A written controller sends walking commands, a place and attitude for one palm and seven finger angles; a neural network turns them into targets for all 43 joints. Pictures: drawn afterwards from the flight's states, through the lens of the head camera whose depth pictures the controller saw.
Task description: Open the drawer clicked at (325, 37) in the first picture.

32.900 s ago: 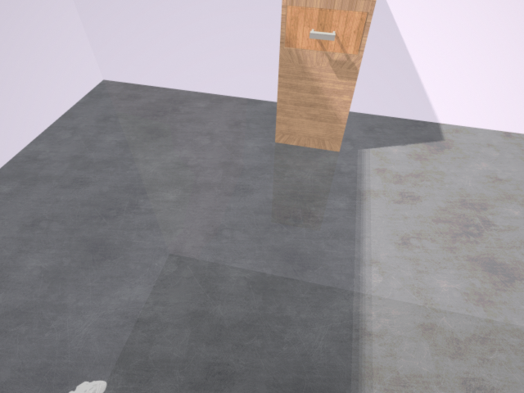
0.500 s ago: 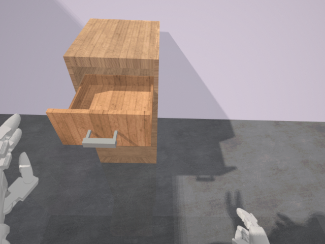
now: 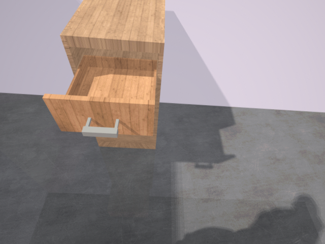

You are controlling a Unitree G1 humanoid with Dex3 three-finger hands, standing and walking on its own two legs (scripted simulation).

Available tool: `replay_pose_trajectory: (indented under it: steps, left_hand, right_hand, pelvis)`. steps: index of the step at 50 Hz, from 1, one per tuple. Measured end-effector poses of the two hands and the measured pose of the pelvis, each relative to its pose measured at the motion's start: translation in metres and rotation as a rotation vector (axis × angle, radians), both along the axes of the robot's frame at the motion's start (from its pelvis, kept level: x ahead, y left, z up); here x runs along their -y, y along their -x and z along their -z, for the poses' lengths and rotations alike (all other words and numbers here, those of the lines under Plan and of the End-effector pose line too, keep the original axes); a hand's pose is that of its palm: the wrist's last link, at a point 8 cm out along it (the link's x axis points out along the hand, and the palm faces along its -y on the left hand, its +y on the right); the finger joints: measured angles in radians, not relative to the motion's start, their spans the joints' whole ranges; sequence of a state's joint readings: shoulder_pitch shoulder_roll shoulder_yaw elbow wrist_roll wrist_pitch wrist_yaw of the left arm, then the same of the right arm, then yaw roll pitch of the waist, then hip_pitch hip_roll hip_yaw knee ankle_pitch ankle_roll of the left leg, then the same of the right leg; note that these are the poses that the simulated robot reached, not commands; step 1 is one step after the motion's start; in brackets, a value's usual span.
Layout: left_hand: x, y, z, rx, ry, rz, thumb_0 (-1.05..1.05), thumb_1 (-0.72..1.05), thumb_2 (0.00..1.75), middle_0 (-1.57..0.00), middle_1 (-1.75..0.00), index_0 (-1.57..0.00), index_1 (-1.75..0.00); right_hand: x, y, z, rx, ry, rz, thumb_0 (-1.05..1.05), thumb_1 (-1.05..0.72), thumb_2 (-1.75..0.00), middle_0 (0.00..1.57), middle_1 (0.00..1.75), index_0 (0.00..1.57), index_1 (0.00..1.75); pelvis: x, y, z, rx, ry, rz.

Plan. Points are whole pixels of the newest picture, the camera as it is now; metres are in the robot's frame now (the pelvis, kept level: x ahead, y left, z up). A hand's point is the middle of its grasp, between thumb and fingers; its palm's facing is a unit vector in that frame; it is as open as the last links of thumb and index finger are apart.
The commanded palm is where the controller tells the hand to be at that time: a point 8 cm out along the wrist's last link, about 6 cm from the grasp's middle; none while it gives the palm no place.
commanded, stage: let the arm hang, fingers relaxed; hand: left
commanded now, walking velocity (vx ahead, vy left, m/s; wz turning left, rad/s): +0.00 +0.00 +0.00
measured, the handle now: (101, 126) +0.47 +0.24 -0.09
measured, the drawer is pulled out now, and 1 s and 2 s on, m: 0.29 0.29 0.29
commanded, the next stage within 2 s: look to check the result in 0.70 s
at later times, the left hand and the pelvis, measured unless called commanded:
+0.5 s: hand out of the picture -0.03 +0.15 -0.17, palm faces +0.05 -0.99 -0.15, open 7.3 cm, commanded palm none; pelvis -0.01 +0.00 +0.00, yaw -1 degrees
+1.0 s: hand out of the picture -0.04 +0.14 -0.17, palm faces +0.07 -0.99 -0.16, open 7.4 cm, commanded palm none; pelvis -0.01 -0.01 +0.00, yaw +0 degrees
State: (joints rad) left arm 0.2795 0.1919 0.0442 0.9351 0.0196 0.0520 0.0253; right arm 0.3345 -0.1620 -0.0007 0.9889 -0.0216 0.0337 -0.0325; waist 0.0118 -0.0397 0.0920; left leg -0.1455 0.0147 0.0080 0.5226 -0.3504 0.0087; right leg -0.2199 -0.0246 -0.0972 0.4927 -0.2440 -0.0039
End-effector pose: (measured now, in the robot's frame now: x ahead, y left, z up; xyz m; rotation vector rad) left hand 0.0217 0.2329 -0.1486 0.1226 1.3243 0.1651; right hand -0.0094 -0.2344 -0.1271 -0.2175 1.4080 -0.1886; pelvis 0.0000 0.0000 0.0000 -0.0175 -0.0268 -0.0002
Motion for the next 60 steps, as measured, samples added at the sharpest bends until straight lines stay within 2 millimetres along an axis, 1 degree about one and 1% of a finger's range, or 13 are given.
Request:
replay_pose_trajectory:
  steps: [3,6,9,12,19,23,27,38,43,49,60]
  left_hand:
    - [-0.007,0.024,-0.003,-0.076,-0.017,-0.006,-0.02,0.98,0.90,-0.21,-0.30,-0.21,-0.30]
    - [-0.009,0.042,-0.007,-0.130,-0.029,-0.010,-0.01,0.95,0.90,-0.20,-0.30,-0.20,-0.29]
    - [-0.007,0.054,-0.009,-0.155,-0.032,-0.013,0.00,0.93,0.90,-0.20,-0.30,-0.20,-0.29]
    - [-0.002,0.059,-0.010,-0.159,-0.025,-0.015,0.00,0.92,0.90,-0.20,-0.30,-0.20,-0.29]
    - [0.017,0.056,-0.008,-0.122,0.012,-0.018,0.01,0.91,0.90,-0.20,-0.30,-0.20,-0.29]
    - [0.028,0.053,-0.005,-0.102,0.033,-0.015,0.01,0.91,0.90,-0.20,-0.30,-0.20,-0.29]
    - [0.032,0.057,-0.004,-0.107,0.041,-0.020,0.01,0.92,0.90,-0.20,-0.30,-0.20,-0.29]
    - [0.037,0.069,-0.004,-0.141,0.043,-0.042,0.01,0.91,0.90,-0.20,-0.30,-0.20,-0.29]
    - [0.038,0.070,-0.004,-0.149,0.040,-0.046,0.01,0.91,0.90,-0.20,-0.30,-0.20,-0.29]
    - [0.040,0.067,-0.004,-0.145,0.037,-0.047,0.01,0.91,0.90,-0.20,-0.30,-0.20,-0.29]
    - [0.043,0.054,-0.005,-0.116,0.036,-0.043,0.01,0.91,0.90,-0.20,-0.30,-0.20,-0.29]
  right_hand:
    - [-0.006,0.021,0.003,-0.054,-0.017,0.026,0.01,-0.91,-0.90,0.20,0.30,0.20,0.30]
    - [-0.014,0.034,0.006,-0.077,-0.041,0.045,0.01,-0.91,-0.90,0.20,0.30,0.20,0.30]
    - [-0.024,0.040,0.010,-0.081,-0.068,0.054,0.01,-0.91,-0.90,0.20,0.30,0.20,0.30]
    - [-0.032,0.041,0.014,-0.072,-0.093,0.056,0.00,-0.91,-0.90,0.20,0.30,0.20,0.30]
    - [-0.045,0.035,0.018,-0.029,-0.131,0.053,0.00,-0.91,-0.90,0.20,0.30,0.20,0.30]
    - [-0.046,0.033,0.018,-0.012,-0.135,0.054,0.00,-0.91,-0.90,0.20,0.30,0.20,0.30]
    - [-0.042,0.034,0.017,-0.010,-0.128,0.060,0.00,-0.91,-0.90,0.20,0.30,0.20,0.30]
    - [-0.029,0.049,0.015,-0.066,-0.103,0.066,0.00,-0.91,-0.90,0.20,0.30,0.20,0.30]
    - [-0.026,0.051,0.014,-0.080,-0.099,0.066,0.00,-0.91,-0.90,0.20,0.30,0.20,0.30]
    - [-0.025,0.047,0.014,-0.079,-0.104,0.063,0.00,-0.91,-0.90,0.20,0.30,0.20,0.30]
    - [-0.026,0.033,0.016,-0.046,-0.114,0.055,0.00,-0.91,-0.90,0.20,0.30,0.20,0.30]
  pelvis:
    - [-0.001,0.000,-0.002,0.004,0.001,0.001]
    - [-0.003,0.001,-0.003,0.008,-0.001,0.003]
    - [-0.004,0.003,-0.004,0.012,-0.003,0.005]
    - [-0.005,0.006,-0.004,0.015,-0.006,0.007]
    - [-0.004,0.011,-0.004,0.019,-0.011,0.009]
    - [-0.002,0.014,-0.004,0.017,-0.012,0.010]
    - [0.001,0.015,-0.004,0.016,-0.012,0.010]
    - [0.007,0.015,-0.004,0.008,-0.011,0.002]
    - [0.009,0.014,-0.004,0.008,-0.011,-0.001]
    - [0.011,0.013,-0.005,0.007,-0.011,-0.004]
    - [0.013,0.011,-0.005,0.010,-0.012,-0.005]
